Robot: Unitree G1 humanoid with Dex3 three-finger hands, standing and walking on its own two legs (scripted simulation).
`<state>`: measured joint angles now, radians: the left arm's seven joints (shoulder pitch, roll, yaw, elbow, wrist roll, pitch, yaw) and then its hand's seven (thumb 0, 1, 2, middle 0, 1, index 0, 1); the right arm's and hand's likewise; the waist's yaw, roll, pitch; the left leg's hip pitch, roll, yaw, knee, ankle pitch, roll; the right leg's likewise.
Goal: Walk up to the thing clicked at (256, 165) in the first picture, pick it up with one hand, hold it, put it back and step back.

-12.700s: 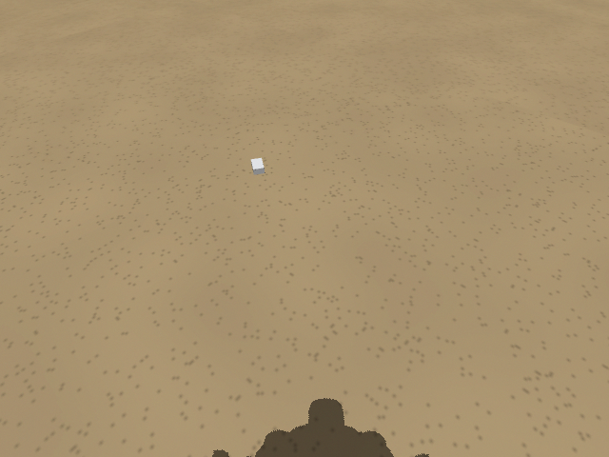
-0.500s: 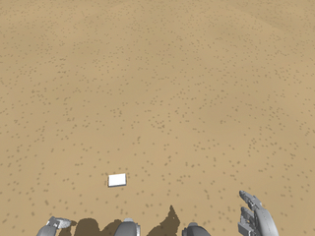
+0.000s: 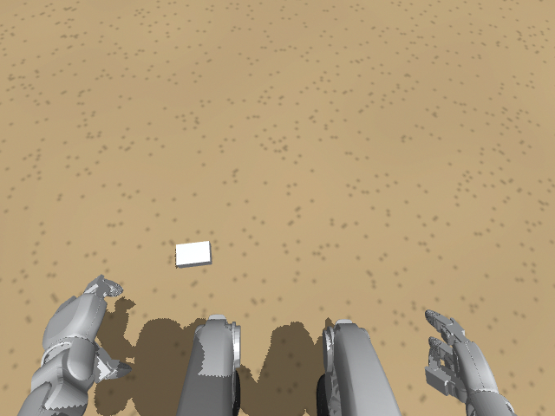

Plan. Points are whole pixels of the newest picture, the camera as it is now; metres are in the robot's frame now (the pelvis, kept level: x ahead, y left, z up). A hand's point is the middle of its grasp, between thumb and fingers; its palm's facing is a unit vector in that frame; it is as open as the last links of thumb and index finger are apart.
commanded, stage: rise first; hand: left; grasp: from above
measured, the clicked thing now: (194, 254) +0.49 +0.24 -0.52
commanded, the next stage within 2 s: none
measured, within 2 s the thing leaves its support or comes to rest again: neither
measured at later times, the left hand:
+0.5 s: hand (143, 285) +0.36 +0.30 -0.30, palm faces -0.45 -0.08 -0.89, open 13.0 cm
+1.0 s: hand (157, 270) +0.41 +0.29 -0.37, palm faces -0.45 -0.06 -0.89, open 13.6 cm
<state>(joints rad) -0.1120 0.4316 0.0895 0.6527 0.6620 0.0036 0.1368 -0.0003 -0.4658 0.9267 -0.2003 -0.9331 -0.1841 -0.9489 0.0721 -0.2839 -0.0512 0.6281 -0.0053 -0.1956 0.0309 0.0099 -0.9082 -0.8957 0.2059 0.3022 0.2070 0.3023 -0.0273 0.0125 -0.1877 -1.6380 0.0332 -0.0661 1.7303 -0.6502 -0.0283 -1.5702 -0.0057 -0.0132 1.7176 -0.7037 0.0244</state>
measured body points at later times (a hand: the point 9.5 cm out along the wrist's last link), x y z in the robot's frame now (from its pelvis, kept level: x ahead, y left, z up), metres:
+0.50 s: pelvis -0.05 +0.00 -0.15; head +0.17 +0.03 +0.24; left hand +0.38 +0.30 -0.25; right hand +0.02 -0.28 -0.28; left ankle +0.06 +0.13 -0.51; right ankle +0.04 -0.13 -0.51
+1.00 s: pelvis -0.04 +0.01 -0.20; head +0.20 +0.05 +0.18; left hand +0.43 +0.29 -0.32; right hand +0.02 -0.27 -0.32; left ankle +0.06 +0.13 -0.51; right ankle +0.04 -0.13 -0.51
